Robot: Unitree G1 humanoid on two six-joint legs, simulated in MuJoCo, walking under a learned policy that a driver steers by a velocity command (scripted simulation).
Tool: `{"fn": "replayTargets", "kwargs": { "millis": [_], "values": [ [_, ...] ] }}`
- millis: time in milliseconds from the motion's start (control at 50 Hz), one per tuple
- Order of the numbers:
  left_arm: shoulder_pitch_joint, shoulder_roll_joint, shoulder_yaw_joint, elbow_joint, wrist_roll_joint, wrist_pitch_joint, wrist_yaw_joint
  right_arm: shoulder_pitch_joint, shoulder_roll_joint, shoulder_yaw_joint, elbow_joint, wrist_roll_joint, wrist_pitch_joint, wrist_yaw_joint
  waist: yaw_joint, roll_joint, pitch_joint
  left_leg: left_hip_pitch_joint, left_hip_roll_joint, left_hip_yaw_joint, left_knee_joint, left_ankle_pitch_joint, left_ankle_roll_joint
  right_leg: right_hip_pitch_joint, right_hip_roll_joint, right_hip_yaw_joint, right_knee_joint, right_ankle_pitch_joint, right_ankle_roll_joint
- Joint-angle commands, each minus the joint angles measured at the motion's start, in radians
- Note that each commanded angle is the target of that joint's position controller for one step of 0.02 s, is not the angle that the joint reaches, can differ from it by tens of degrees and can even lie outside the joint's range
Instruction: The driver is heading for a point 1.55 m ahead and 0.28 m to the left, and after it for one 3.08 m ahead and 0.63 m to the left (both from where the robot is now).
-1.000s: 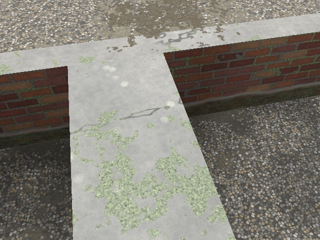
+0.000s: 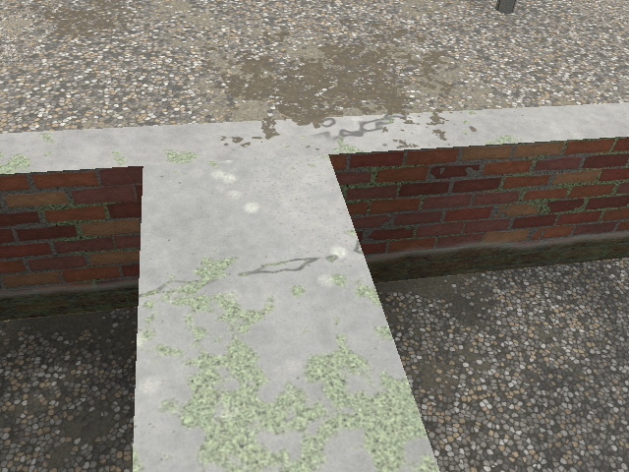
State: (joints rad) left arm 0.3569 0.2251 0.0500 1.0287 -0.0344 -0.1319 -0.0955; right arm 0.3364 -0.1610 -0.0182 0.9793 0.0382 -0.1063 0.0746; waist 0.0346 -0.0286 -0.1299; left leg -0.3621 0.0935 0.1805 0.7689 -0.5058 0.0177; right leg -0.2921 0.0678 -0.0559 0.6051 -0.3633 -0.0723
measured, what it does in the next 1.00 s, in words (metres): walks ahead: left foot, then right foot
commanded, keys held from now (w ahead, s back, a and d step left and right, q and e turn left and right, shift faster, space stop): w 1.00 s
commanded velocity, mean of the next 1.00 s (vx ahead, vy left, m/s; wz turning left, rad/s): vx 0.48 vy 0.00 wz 0.00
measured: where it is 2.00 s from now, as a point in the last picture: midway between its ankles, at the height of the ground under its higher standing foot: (272, 298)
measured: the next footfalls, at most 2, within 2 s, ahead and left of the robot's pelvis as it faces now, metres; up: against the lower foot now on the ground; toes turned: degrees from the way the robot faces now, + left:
left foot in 0.02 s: +0.02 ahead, +0.10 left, +0.00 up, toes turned +11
right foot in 0.42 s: +0.37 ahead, -0.06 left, +0.00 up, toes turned -10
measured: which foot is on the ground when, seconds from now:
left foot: up 0.00-0.00, down 0.02-0.42, up 0.44-0.96, down 0.98-1.00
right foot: down 0.00-0.00, up 0.02-0.40, down 0.42-0.98, up 1.00-1.00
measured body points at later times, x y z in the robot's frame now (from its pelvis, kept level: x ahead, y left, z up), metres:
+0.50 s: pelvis +0.24 +0.00 -0.02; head +0.28 -0.01 +0.43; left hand +0.44 +0.21 -0.12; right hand +0.27 -0.24 -0.17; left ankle +0.06 +0.08 -0.62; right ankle +0.33 -0.05 -0.72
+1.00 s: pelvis +0.53 +0.06 -0.02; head +0.58 +0.06 +0.43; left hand +0.54 +0.27 -0.16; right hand +0.77 -0.12 -0.11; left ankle +0.65 +0.12 -0.73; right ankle +0.33 -0.05 -0.71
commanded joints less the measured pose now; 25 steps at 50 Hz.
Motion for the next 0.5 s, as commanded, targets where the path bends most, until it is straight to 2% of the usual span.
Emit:
{"fn": "replayTargets", "kwargs": {
  "millis": [20, 40, 60, 80, 100, 120, 140, 160, 180, 200, 240, 260, 300, 320, 340, 360, 380, 400, 420, 440, 460, 480, 500],
  "values": [
    [-0.324, -0.006, -0.015, -0.159, 0.026, -0.006, -0.015, 0.397, -0.1, -0.021, 0.062, -0.007, -0.004, -0.011, -0.184, 0.336, 0.17, 0.487, 0.227, -0.403, -0.378, -0.305, -0.057, -0.732, 0.036, -0.068, 0.554, -0.269, -0.04],
    [-0.22, 0.048, 0.016, -0.167, -0.015, -0.009, -0.051, 0.248, -0.153, -0.012, -0.017, 0.025, -0.04, -0.007, -0.048, 0.317, 0.202, 0.461, 0.371, -0.783, -0.613, -0.442, -0.027, -0.89, -0.045, -0.096, 0.706, -0.181, -0.032],
    [-0.16, 0.079, 0.027, -0.142, -0.057, -0.003, -0.056, 0.243, -0.183, -0.023, -0.037, 0.065, -0.053, -0.004, -0.043, 0.35, 0.228, 0.355, 0.41, -0.969, -0.721, -0.574, 0.046, -0.883, -0.139, -0.07, 0.847, -0.127, -0.021],
    [-0.217, 0.093, 0.023, -0.139, -0.048, -0.001, -0.051, 0.185, -0.16, -0.019, -0.052, 0.076, -0.065, 0.005, -0.038, 0.213, 0.317, 0.245, 0.373, -0.861, -0.694, -0.397, 0.067, -0.884, -0.186, -0.067, 0.951, -0.036, 0.016],
    [-0.255, 0.01, -0.005, -0.131, -0.028, 0.008, -0.038, 0.119, -0.143, -0.02, -0.062, 0.083, -0.069, 0.013, -0.017, 0.103, 0.364, 0.113, 0.319, -0.679, -0.652, -0.207, 0.088, -0.822, -0.223, -0.053, 0.938, 0.03, 0.065],
    [-0.265, -0.047, -0.03, -0.135, -0.026, 0.018, -0.04, 0.051, -0.097, -0.017, -0.081, 0.088, -0.064, 0.003, -0.002, 0.107, 0.356, 0.049, 0.245, -0.517, -0.648, -0.098, 0.111, -0.758, -0.233, -0.074, 0.892, 0.068, 0.101],
    [-0.32, -0.054, -0.039, -0.158, -0.016, 0.025, -0.041, 0.037, -0.066, -0.011, -0.081, 0.071, -0.056, -0.01, 0.004, 0.091, 0.329, 0.024, 0.181, -0.404, -0.631, -0.024, 0.12, -0.716, -0.237, -0.086, 0.832, 0.09, 0.126],
    [-0.377, -0.042, -0.04, -0.179, -0.007, 0.028, -0.045, 0.064, -0.05, -0.008, -0.079, 0.05, -0.053, -0.018, -0.013, 0.06, 0.282, 0.054, 0.129, -0.313, -0.613, 0.05, 0.124, -0.692, -0.231, -0.108, 0.767, 0.14, 0.145],
    [-0.422, -0.036, -0.038, -0.192, -0.002, 0.032, -0.052, 0.116, -0.036, -0.003, -0.07, 0.037, -0.054, -0.022, -0.036, 0.05, 0.232, 0.106, 0.099, -0.254, -0.596, 0.139, 0.125, -0.677, -0.222, -0.135, 0.698, 0.191, 0.16],
    [-0.439, -0.046, -0.04, -0.195, -0.001, 0.035, -0.058, 0.157, -0.035, -0.003, -0.066, 0.031, -0.051, -0.024, -0.055, 0.064, 0.181, 0.158, 0.083, -0.213, -0.581, 0.249, 0.123, -0.644, -0.212, -0.158, 0.619, 0.232, 0.173],
    [-0.499, -0.068, -0.049, -0.216, 0.001, 0.036, -0.071, 0.21, -0.044, 0.001, -0.064, 0.018, -0.058, -0.022, -0.074, 0.083, 0.157, 0.179, 0.075, -0.147, -0.579, 0.455, 0.105, -0.518, -0.175, -0.188, 0.42, 0.286, 0.155],
    [-0.522, -0.078, -0.053, -0.239, 0.007, 0.028, -0.072, 0.224, -0.061, 0.003, -0.059, 0.01, -0.061, -0.016, -0.084, 0.115, 0.167, 0.157, 0.065, -0.117, -0.593, 0.501, 0.098, -0.426, -0.132, -0.219, 0.328, 0.283, 0.129],
    [-0.536, -0.074, -0.048, -0.269, 0.016, 0.025, -0.071, 0.195, -0.079, 0.002, -0.054, 0.006, -0.075, -0.016, -0.053, 0.142, 0.194, 0.153, 0.083, -0.103, -0.588, 0.572, 0.082, -0.28, -0.094, -0.21, 0.224, 0.253, 0.067],
    [-0.522, -0.057, -0.045, -0.27, 0.025, 0.031, -0.069, 0.168, -0.09, 0.0, -0.052, 0.004, -0.081, -0.016, -0.036, 0.16, 0.211, 0.196, 0.095, -0.1, -0.569, 0.594, 0.084, -0.269, -0.092, -0.196, 0.185, 0.214, 0.039],
    [-0.505, -0.04, -0.04, -0.272, 0.034, 0.039, -0.068, 0.142, -0.098, -0.003, -0.051, -0.005, -0.081, -0.018, -0.017, 0.165, 0.222, 0.25, 0.105, -0.09, -0.532, 0.667, 0.087, -0.265, -0.091, -0.182, 0.142, 0.175, 0.012],
    [-0.469, -0.016, -0.031, -0.265, 0.039, 0.048, -0.064, 0.114, -0.11, -0.007, -0.055, -0.021, -0.079, -0.022, 0.008, 0.154, 0.217, 0.305, 0.11, -0.076, -0.46, 0.805, 0.085, -0.239, -0.088, -0.164, 0.089, 0.141, -0.017],
    [-0.358, 0.032, -0.014, -0.239, 0.054, 0.055, -0.067, 0.07, -0.121, -0.01, -0.069, -0.042, -0.074, -0.024, 0.053, 0.115, 0.17, 0.327, 0.113, -0.063, -0.304, 0.945, 0.082, -0.149, -0.08, -0.144, 0.022, 0.099, -0.054],
    [-0.175, 0.065, 0.006, -0.183, 0.052, 0.053, -0.066, 0.027, -0.125, -0.007, -0.08, -0.057, -0.064, -0.04, 0.133, 0.069, 0.069, 0.287, 0.09, -0.027, -0.081, 0.912, 0.063, 0.045, -0.067, -0.138, -0.058, 0.147, -0.07],
    [-0.023, 0.143, 0.027, -0.164, 0.011, 0.041, -0.051, 0.031, -0.118, 0.0, -0.103, -0.045, -0.048, -0.055, 0.169, -0.011, -0.104, 0.114, 0.038, 0.024, 0.227, 0.461, 0.026, 0.347, -0.235, 0.017, -0.061, 0.0, -0.041],
    [-0.056, 0.179, 0.022, -0.191, -0.056, 0.011, -0.052, 0.139, -0.072, -0.009, -0.122, 0.009, -0.045, -0.055, 0.042, -0.187, -0.178, -0.31, -0.089, 0.005, 0.572, -0.281, 0.015, 0.615, -0.454, 0.505, -0.176, -0.203, -0.019],
    [-0.035, 0.135, 0.018, -0.242, -0.092, 0.016, -0.072, 0.221, -0.161, -0.034, -0.089, 0.061, -0.045, -0.042, 0.066, -0.204, -0.228, -0.515, -0.091, -0.081, 0.722, -0.121, 0.02, 0.671, -0.525, 0.824, -0.378, -0.192, -0.117],
    [-0.082, 0.094, 0.01, -0.257, -0.073, 0.013, -0.068, 0.176, -0.177, -0.041, -0.085, 0.051, -0.041, -0.051, 0.051, -0.12, -0.174, -0.559, -0.03, -0.074, 0.858, -0.015, -0.012, 0.611, -0.505, 0.705, -0.349, -0.052, -0.123],
    [-0.1, 0.089, 0.014, -0.272, -0.056, -0.002, -0.065, 0.086, -0.125, -0.021, -0.1, 0.017, -0.035, -0.064, 0.035, -0.018, -0.118, -0.538, 0.013, -0.052, 0.895, 0.067, -0.042, 0.471, -0.474, 0.534, -0.284, 0.182, -0.131]
  ]
}}
Over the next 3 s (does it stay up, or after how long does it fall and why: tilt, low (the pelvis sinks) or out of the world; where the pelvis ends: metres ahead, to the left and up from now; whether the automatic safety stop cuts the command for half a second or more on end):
stays up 1.64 0.23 0.02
